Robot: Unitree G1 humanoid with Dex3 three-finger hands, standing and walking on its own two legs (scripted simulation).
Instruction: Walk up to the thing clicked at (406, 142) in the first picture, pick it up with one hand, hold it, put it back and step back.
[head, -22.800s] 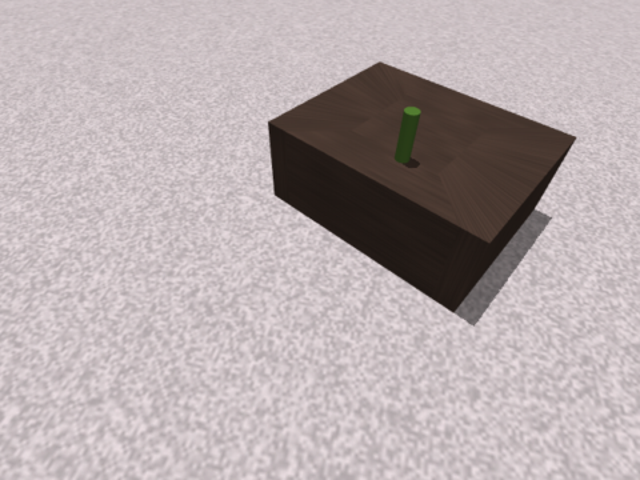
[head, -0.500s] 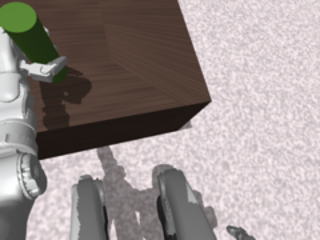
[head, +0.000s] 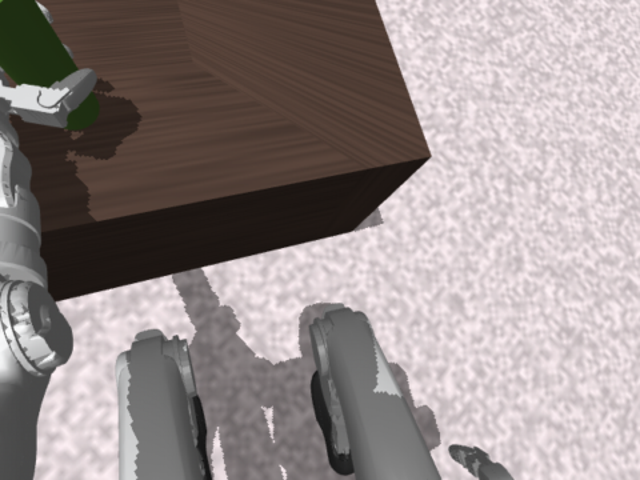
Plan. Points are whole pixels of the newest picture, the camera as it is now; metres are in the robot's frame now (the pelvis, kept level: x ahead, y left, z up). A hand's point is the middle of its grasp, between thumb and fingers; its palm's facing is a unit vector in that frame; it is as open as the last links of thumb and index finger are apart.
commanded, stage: lower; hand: left
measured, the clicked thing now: (34, 57) +0.56 +0.21 +0.03
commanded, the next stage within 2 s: loosen in 0.12 s
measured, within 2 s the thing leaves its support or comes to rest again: rests again in 0.36 s
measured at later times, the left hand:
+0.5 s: hand (39, 64) +0.57 +0.21 +0.00, palm faces +0.14 -0.99 -0.02, open 9.2 cm
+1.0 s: hand (34, 60) +0.57 +0.21 +0.01, palm faces +0.16 -0.99 -0.02, open 16.5 cm
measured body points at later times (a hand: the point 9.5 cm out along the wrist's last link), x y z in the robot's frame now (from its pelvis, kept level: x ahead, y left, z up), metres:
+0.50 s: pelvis -0.01 +0.00 -0.03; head +0.22 +0.04 +0.36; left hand +0.56 +0.26 +0.01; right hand +0.04 -0.27 -0.14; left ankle +0.08 +0.15 -0.43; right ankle +0.07 -0.14 -0.43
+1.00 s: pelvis +0.00 +0.00 -0.03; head +0.23 +0.04 +0.36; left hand +0.56 +0.27 +0.01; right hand +0.04 -0.27 -0.14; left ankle +0.08 +0.15 -0.43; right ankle +0.07 -0.14 -0.43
